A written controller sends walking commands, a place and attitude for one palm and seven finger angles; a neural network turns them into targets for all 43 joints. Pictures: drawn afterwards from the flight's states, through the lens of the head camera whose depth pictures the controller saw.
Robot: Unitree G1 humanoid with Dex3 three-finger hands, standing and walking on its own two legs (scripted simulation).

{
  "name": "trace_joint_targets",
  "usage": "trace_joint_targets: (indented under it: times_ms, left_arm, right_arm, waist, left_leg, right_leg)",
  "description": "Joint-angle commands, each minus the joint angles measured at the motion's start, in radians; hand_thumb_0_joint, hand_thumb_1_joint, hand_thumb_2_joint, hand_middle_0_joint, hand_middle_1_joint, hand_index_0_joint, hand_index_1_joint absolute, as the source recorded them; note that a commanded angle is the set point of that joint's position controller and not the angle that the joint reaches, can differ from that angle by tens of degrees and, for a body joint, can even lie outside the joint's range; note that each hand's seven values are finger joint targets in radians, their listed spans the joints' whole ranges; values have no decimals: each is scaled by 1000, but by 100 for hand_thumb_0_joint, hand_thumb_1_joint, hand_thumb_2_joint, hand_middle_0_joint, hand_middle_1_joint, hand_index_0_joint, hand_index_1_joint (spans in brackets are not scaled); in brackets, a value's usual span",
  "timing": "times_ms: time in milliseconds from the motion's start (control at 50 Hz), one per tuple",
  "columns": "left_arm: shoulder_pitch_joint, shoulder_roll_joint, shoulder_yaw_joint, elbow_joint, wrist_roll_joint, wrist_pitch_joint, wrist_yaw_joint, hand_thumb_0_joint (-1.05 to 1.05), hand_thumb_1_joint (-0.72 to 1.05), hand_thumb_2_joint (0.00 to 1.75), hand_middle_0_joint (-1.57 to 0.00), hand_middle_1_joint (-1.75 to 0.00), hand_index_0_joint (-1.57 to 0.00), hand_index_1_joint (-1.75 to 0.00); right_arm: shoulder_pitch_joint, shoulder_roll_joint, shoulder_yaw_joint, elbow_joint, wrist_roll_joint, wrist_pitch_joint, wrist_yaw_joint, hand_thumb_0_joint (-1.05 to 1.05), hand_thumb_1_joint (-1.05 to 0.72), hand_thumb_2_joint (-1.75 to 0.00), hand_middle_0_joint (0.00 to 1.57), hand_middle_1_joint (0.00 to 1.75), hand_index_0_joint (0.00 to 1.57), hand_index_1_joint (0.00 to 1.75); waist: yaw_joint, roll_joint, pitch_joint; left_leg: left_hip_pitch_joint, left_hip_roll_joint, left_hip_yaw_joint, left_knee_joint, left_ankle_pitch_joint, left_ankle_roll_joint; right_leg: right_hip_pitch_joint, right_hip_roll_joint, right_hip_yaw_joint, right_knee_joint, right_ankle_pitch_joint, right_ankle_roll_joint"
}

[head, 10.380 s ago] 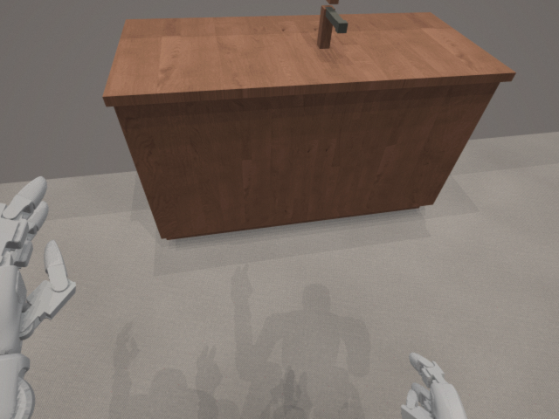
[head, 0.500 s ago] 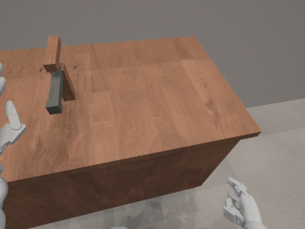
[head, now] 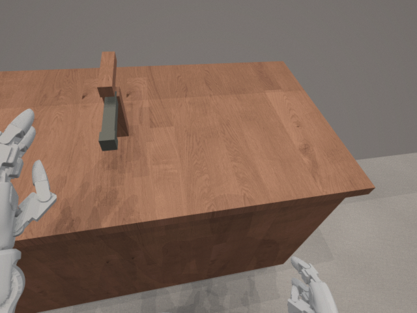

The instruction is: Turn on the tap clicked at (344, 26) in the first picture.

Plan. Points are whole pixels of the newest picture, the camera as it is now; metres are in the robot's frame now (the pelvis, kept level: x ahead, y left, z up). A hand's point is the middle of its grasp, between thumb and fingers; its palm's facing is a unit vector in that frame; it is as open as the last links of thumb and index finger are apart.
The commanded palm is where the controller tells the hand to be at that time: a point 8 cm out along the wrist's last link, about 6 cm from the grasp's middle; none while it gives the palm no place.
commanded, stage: come to a stop and stand still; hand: left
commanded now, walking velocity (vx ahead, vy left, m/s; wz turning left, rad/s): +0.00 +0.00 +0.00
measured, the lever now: (108, 140) +0.38 +0.24 +0.11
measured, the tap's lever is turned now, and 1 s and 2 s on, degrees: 0 0 0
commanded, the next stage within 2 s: look again from close up in 0.68 s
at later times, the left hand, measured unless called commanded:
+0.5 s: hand (76, 169) +0.27 +0.24 +0.16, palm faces +0.35 -0.86 -0.37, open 7.4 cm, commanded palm +0.21 +0.27 +0.18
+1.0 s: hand (78, 171) +0.27 +0.24 +0.16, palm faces +0.37 -0.86 -0.36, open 7.4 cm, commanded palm +0.21 +0.27 +0.18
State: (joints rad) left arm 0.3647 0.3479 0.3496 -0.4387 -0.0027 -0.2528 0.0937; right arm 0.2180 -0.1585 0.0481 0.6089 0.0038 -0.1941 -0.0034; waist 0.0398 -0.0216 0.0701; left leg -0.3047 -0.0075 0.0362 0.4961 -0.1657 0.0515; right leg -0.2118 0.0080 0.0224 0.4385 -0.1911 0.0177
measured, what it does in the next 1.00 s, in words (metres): shifts its weight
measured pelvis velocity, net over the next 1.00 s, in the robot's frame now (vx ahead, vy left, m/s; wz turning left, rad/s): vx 0.05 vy -0.01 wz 0.00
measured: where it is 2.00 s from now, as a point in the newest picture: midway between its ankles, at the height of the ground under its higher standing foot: outside the picture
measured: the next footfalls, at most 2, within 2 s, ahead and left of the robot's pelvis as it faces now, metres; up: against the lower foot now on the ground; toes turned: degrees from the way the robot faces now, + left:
none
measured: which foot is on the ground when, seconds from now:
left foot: down 0.00-1.00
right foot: down 0.00-1.00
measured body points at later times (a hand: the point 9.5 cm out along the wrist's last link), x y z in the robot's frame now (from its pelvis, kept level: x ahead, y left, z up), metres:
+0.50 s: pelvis +0.05 -0.01 +0.01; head +0.08 +0.02 +0.45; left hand +0.25 +0.28 +0.18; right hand +0.24 -0.23 -0.06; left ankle +0.07 +0.08 -0.74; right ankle +0.03 -0.14 -0.74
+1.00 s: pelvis +0.05 -0.01 +0.01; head +0.07 +0.01 +0.46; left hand +0.24 +0.28 +0.18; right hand +0.24 -0.23 -0.06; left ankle +0.07 +0.08 -0.74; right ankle +0.03 -0.14 -0.74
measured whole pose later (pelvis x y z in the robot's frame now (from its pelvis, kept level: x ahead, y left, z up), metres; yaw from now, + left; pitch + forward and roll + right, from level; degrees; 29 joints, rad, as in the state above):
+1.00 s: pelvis +0.05 -0.01 +0.01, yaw +0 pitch +0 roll -1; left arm 0.44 0.36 0.34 -0.47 -0.05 -0.18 0.10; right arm 0.18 -0.19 0.02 0.57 0.02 -0.09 -0.04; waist 0.02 -0.02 0.04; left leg -0.24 -0.01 0.03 0.44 -0.20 0.04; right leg -0.13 0.01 0.02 0.36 -0.22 0.02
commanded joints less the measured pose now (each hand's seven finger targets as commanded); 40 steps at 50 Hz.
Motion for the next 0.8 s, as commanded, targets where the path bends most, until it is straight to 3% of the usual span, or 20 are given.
trace_joint_targets:
  times_ms: [0, 40, 80, 200, 220, 300, 320, 400, 420, 500, 520, 600, 620, 700, 720, 780]
  left_arm:
    - [-109, 180, 113, -213, -6, -53, 20, 0, 90, 90, -20, -30, -20, -30]
    - [-119, 147, 79, -206, -9, -49, 16, 0, 90, 90, -20, -30, -20, -30]
    - [-113, 151, 80, -199, -9, -45, 18, 0, 90, 90, -20, -30, -20, -30]
    - [-69, 178, 101, -219, -17, -31, 24, 0, 90, 90, -20, -30, -20, -30]
    - [-64, 155, 83, -215, -22, -31, 21, 0, 90, 90, -20, -30, -20, -30]
    - [-26, 192, 117, -251, -31, -24, 27, 0, 90, 90, -20, -30, -20, -30]
    - [-19, 171, 100, -245, -36, -24, 24, 0, 90, 90, -20, -30, -20, -30]
    - [18, 207, 135, -273, -42, -18, 30, 0, 90, 90, -20, -30, -20, -30]
    - [25, 178, 110, -261, -47, -19, 25, 0, 90, 90, -20, -30, -20, -30]
    - [48, 211, 140, -283, -47, -12, 32, 0, 90, 90, -20, -30, -20, -30]
    - [51, 176, 106, -263, -51, -12, 26, 0, 90, 90, -20, -30, -20, -30]
    - [40, 201, 127, -277, -49, -5, 32, 0, 90, 90, -20, -30, -20, -30]
    - [43, 174, 100, -254, -52, -5, 27, 0, 90, 90, -20, -30, -20, -30]
    - [38, 199, 124, -238, -53, 9, 33, 0, 90, 90, -20, -30, -20, -30]
    - [31, 163, 89, -217, -55, 7, 27, 0, 90, 90, -20, -30, -20, -30]
    - [9, 172, 93, -226, -52, 11, 30, 0, 90, 90, -20, -30, -20, -30]
  right_arm:
    - [-99, -159, -72, -156, 7, -46, -17, 0, -90, -90, 20, 30, 20, 30]
    - [-97, -161, -75, -166, 7, -43, -19, 0, -90, -90, 20, 30, 20, 30]
    - [-97, -160, -76, -169, 8, -41, -20, 0, -90, -90, 20, 30, 20, 30]
    - [-123, -155, -74, -172, 12, -26, -26, 0, -90, -90, 20, 30, 20, 30]
    - [-110, -162, -76, -170, 7, -21, -25, 0, -90, -90, 20, 30, 20, 30]
    - [-126, -158, -78, -177, 15, -9, -30, 0, -90, -90, 20, 30, 20, 30]
    - [-116, -162, -78, -175, 9, -3, -30, 0, -90, -90, 20, 30, 20, 30]
    - [-125, -158, -81, -185, 17, 9, -34, 0, -90, -90, 20, 30, 20, 30]
    - [-114, -163, -81, -182, 13, 14, -33, 0, -90, -90, 20, 30, 20, 30]
    - [-123, -160, -82, -188, 20, 23, -38, 0, -90, -90, 20, 30, 20, 30]
    - [-111, -165, -82, -185, 14, 29, -37, 0, -90, -90, 20, 30, 20, 30]
    - [-120, -161, -83, -187, 20, 35, -42, 0, -90, -90, 20, 30, 20, 30]
    - [-110, -166, -82, -183, 13, 41, -42, 0, -90, -90, 20, 30, 20, 30]
    - [-123, -158, -79, -189, 19, 48, -47, 0, -90, -90, 20, 30, 20, 30]
    - [-115, -163, -78, -184, 12, 52, -46, 0, -90, -90, 20, 30, 20, 30]
    - [-113, -162, -84, -191, 16, 54, -47, 0, -90, -90, 20, 30, 20, 30]
  waist:
    - [-14, 107, -124]
    - [-16, 100, -120]
    - [-13, 101, -115]
    - [-11, 80, -150]
    - [-14, 72, -164]
    - [-11, 99, -190]
    - [-13, 98, -199]
    - [-11, 96, -220]
    - [-14, 93, -223]
    - [-13, 104, -239]
    - [-16, 96, -230]
    - [-17, 102, -226]
    - [-19, 96, -221]
    - [-18, 56, -200]
    - [-22, 55, -191]
    - [-23, 69, -183]
  left_leg:
    - [52, 92, -124, -206, -342, -25]
    - [47, 97, -133, -217, -355, -23]
    - [42, 92, -126, -210, -331, -21]
    - [115, 76, -97, -160, -107, -30]
    - [115, 72, -95, -153, -71, -29]
    - [166, 72, -84, -122, 78, -33]
    - [159, 73, -85, -123, 97, -31]
    - [191, 81, -86, -99, 205, -32]
    - [188, 81, -85, -102, 218, -31]
    - [211, 89, -88, -87, 297, -35]
    - [203, 88, -85, -94, 284, -33]
    - [208, 94, -89, -99, 267, -36]
    - [200, 93, -87, -108, 252, -32]
    - [183, 87, -87, -105, 189, -30]
    - [172, 83, -83, -113, 152, -27]
    - [166, 82, -85, -118, 105, -27]
  right_leg:
    - [-3, -5, 42, -106, -123, -32]
    - [4, -6, 38, -105, -123, -31]
    - [13, -10, 40, -110, -101, -31]
    - [31, -27, 35, -123, 36, -32]
    - [46, -27, 29, -117, 61, -32]
    - [56, -40, 33, -102, 153, -34]
    - [69, -38, 23, -98, 163, -31]
    - [83, -48, 20, -85, 223, -31]
    - [86, -44, 12, -83, 226, -29]
    - [94, -49, 6, -69, 261, -29]
    - [87, -45, 1, -75, 247, -28]
    - [83, -51, 8, -73, 235, -30]
    - [79, -46, 1, -78, 224, -27]
    - [80, -59, 21, -102, 223, -29]
    - [70, -57, 21, -111, 206, -30]
    - [71, -63, 41, -118, 191, -35]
